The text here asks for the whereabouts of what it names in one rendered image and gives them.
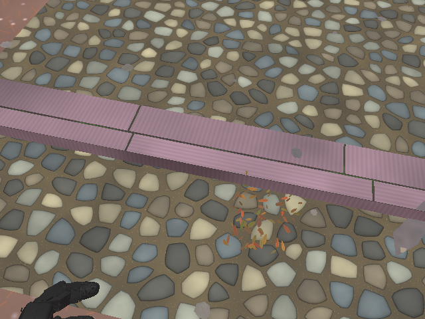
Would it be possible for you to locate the robot left hand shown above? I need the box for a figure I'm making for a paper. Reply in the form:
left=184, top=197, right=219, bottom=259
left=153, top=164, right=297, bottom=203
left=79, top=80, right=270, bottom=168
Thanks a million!
left=19, top=281, right=100, bottom=319

